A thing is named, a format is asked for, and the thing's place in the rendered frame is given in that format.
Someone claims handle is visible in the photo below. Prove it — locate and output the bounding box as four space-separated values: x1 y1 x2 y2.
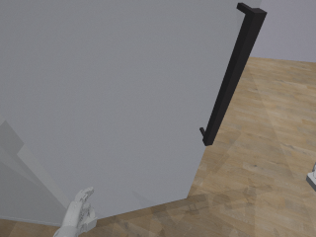
199 2 268 146

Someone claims fridge door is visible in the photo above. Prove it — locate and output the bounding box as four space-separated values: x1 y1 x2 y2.
0 0 263 219

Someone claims robot right hand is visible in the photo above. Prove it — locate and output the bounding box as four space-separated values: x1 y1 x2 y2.
306 162 316 192

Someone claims robot left forearm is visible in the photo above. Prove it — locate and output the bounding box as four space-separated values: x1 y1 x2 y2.
53 225 79 237

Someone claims robot left hand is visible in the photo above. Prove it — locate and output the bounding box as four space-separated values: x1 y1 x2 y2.
60 187 98 235

